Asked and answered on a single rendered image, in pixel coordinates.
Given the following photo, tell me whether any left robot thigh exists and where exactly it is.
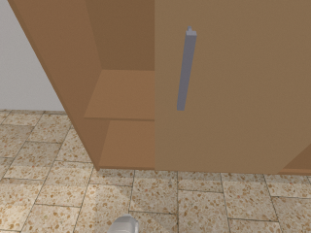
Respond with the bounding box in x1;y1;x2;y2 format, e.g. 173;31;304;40
107;216;139;233

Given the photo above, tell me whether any wardrobe door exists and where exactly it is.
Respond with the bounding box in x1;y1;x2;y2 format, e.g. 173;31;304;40
155;0;311;175
284;144;311;170

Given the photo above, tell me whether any handle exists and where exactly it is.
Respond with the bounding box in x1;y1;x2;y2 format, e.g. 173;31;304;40
177;26;197;111

